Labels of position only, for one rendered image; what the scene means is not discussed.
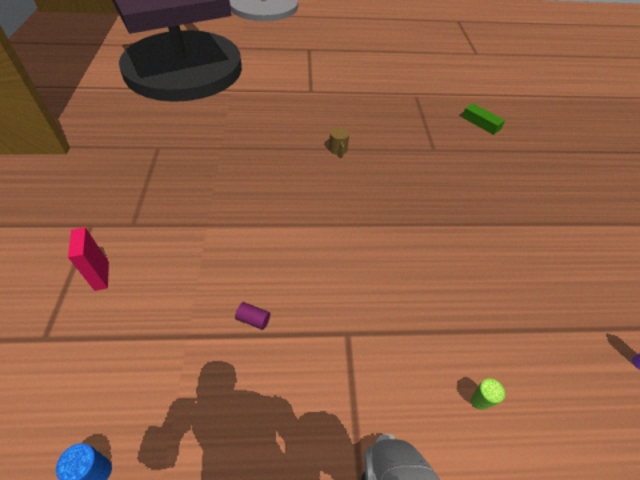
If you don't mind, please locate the office chair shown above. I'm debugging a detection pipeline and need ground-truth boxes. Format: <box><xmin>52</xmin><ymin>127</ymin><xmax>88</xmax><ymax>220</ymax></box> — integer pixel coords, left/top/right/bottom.
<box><xmin>112</xmin><ymin>0</ymin><xmax>242</xmax><ymax>102</ymax></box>

